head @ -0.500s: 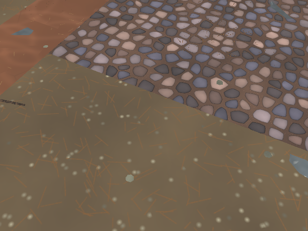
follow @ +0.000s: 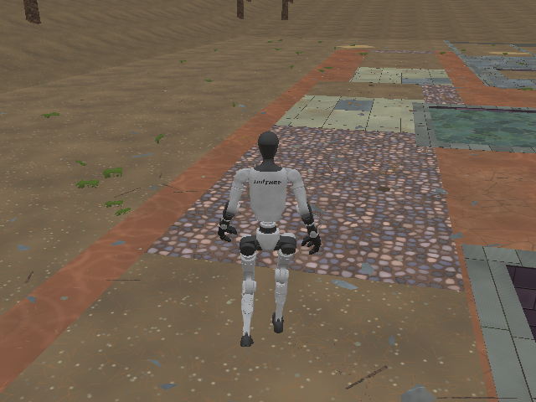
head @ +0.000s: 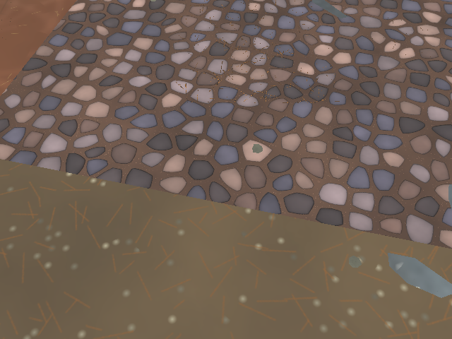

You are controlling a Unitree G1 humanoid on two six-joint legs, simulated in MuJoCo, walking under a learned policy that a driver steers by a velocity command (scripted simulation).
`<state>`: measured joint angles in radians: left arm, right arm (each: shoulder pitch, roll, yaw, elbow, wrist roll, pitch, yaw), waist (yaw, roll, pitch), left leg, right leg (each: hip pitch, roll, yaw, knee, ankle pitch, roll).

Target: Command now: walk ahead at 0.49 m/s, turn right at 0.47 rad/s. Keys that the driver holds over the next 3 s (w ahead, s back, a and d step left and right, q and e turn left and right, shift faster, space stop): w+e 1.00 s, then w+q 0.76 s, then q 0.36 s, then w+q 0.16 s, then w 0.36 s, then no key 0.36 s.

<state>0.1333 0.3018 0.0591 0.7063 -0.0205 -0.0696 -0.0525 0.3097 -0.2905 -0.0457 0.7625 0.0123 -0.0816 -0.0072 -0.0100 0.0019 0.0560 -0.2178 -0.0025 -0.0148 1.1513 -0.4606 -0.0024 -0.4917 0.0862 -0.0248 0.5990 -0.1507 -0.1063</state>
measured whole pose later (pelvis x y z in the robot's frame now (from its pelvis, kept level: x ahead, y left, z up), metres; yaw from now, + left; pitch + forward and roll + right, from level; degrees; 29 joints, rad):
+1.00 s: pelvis +0.52 -0.10 +0.00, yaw -36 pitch +1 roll +1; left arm 0.14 0.30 0.07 0.60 -0.02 -0.03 -0.04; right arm 0.27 -0.32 -0.06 0.79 0.02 -0.09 0.00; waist -0.03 0.00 0.08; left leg -0.28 0.05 0.00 1.18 -0.45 -0.01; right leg -0.45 0.07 -0.02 0.62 -0.19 -0.10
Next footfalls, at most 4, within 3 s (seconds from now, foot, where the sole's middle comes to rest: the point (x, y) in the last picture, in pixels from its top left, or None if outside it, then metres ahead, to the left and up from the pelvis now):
0.38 left None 0.41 0.13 -0.75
0.90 right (312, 287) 0.58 -0.23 -0.75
1.46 left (299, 181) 0.96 -0.23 -0.75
1.90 right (372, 144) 1.13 -0.52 -0.75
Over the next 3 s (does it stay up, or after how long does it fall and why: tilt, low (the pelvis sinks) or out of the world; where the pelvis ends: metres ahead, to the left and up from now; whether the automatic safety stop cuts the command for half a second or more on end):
stays up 1.34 -0.38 0.02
